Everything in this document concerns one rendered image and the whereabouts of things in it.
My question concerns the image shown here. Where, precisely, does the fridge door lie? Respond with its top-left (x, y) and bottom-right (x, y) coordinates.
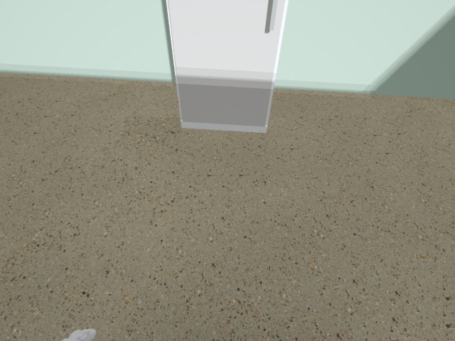
top-left (168, 0), bottom-right (285, 126)

